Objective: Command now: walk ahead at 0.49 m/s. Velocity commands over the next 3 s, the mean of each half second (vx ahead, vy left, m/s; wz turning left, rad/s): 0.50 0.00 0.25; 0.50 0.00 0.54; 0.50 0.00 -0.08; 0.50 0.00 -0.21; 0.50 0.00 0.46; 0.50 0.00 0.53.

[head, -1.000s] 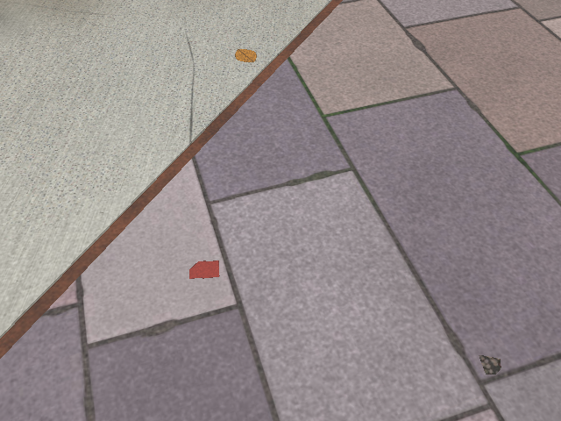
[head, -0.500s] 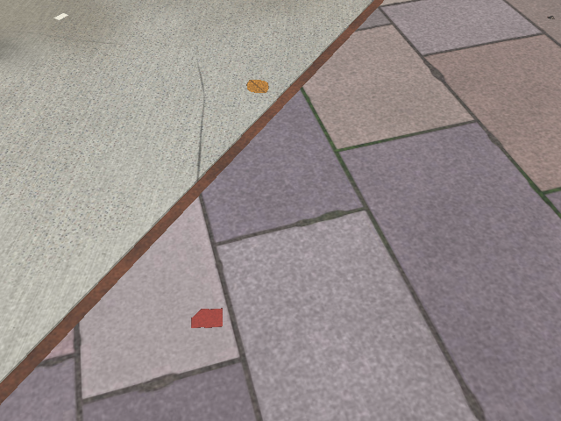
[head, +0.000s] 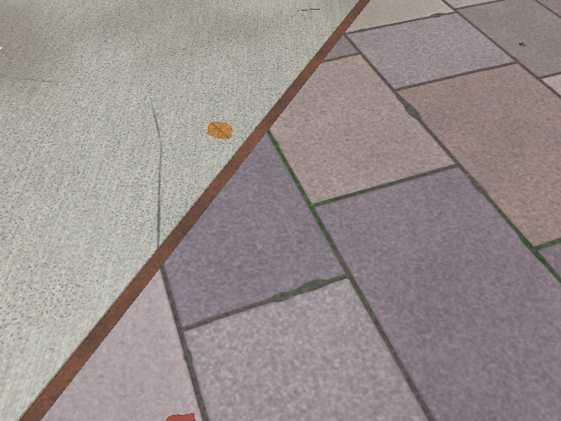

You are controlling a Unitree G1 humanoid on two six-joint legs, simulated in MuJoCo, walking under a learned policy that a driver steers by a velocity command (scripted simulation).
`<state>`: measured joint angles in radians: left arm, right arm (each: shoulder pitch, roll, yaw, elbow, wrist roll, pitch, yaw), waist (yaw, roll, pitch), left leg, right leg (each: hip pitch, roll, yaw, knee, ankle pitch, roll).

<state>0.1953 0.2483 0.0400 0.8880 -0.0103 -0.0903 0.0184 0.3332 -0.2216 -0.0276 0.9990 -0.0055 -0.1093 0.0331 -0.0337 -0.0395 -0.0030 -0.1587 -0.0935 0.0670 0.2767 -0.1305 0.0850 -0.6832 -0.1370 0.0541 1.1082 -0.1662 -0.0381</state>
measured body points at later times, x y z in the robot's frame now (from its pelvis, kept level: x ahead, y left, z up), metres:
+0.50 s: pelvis +0.27 -0.07 +0.00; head +0.29 -0.08 +0.45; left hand +0.29 +0.20 -0.12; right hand +0.40 -0.33 -0.13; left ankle +0.27 +0.09 -0.65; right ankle +0.29 -0.17 -0.74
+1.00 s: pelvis +0.51 +0.06 -0.01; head +0.53 +0.08 +0.44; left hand +0.51 +0.36 -0.12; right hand +0.72 -0.14 -0.12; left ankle +0.52 +0.13 -0.74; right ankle +0.54 -0.12 -0.65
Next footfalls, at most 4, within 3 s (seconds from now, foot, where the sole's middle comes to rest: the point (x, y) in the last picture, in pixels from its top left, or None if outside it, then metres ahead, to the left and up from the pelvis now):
0.28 right None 0.33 -0.17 -0.78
0.84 left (222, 410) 0.55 0.15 -0.78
1.40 right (239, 278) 0.93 0.11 -0.78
1.90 left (153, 228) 1.13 0.38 -0.78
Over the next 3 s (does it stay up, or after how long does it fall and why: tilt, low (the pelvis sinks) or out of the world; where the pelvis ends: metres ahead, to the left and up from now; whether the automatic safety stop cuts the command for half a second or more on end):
stays up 1.47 0.53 -0.02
